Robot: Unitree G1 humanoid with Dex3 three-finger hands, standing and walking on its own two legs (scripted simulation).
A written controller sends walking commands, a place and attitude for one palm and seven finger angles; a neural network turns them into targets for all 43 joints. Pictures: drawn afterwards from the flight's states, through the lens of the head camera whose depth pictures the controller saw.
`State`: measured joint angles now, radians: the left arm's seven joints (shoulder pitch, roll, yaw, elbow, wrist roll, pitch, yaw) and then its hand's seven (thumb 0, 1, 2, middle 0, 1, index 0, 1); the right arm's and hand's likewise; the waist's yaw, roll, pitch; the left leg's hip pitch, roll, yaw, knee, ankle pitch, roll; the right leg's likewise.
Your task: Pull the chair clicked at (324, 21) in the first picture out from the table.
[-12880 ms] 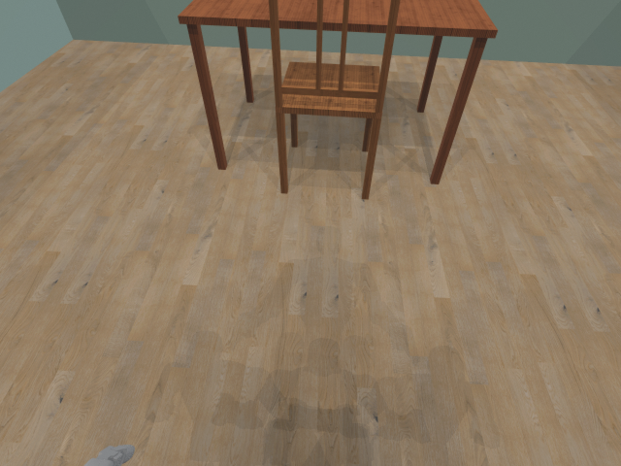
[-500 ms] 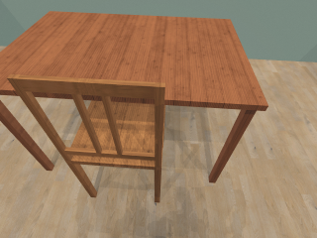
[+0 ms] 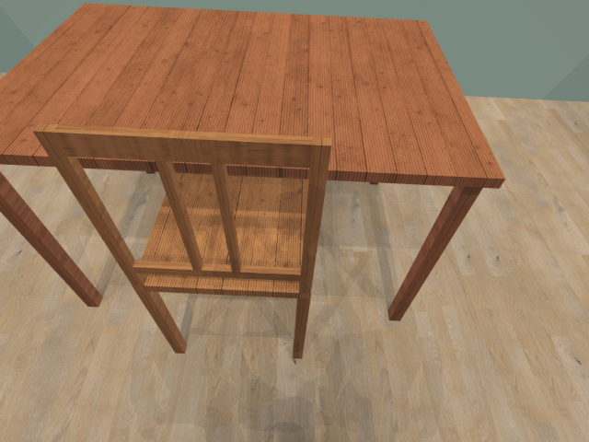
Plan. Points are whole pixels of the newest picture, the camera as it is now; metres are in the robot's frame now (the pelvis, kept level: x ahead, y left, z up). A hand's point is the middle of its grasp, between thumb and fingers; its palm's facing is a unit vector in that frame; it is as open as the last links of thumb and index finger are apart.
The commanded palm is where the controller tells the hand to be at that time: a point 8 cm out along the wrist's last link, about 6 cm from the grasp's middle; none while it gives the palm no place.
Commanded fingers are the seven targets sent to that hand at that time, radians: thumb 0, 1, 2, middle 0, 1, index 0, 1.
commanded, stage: look again from close up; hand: left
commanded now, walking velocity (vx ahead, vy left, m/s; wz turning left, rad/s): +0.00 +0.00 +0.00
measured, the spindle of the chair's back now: (183, 221) +0.49 +0.25 -0.06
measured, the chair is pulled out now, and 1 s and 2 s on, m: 0.00 0.00 0.00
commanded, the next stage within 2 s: shuffle to correct the standing spot in 0.32 s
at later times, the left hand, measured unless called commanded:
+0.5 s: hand out of the picture -0.03 +0.14 -0.17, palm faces +0.01 -0.98 -0.18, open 7.4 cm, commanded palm none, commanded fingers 0.00 0.90 0.90 -0.20 -0.30 -0.20 -0.30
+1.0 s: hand out of the picture +0.04 +0.10 -0.18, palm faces +0.04 -0.99 -0.16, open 7.4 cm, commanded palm none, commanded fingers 0.00 0.90 0.90 -0.20 -0.30 -0.20 -0.30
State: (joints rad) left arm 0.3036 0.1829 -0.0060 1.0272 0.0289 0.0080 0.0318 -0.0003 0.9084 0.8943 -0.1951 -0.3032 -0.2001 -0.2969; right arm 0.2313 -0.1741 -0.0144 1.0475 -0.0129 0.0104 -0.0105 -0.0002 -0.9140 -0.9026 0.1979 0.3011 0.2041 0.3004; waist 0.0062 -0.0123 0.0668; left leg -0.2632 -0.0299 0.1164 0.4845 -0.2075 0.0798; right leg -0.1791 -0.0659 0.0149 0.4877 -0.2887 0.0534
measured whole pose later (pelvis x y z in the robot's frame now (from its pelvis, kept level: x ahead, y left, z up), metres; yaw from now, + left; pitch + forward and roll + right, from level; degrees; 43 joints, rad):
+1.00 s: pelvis +0.07 -0.04 +0.00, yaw -1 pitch +0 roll +1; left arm 0.34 0.09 0.01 1.11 0.02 -0.02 0.04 0.00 0.91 0.89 -0.20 -0.30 -0.20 -0.30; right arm 0.28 -0.13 -0.01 1.12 0.00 -0.02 -0.05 0.00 -0.91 -0.90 0.20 0.30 0.20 0.30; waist 0.00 0.00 0.05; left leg -0.23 0.03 0.10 0.58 -0.32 0.01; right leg -0.14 -0.02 -0.01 0.56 -0.39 0.00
